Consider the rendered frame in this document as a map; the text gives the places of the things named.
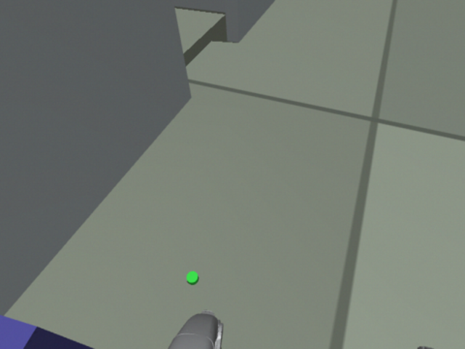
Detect tin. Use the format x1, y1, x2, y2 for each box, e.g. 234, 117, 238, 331
187, 271, 199, 285

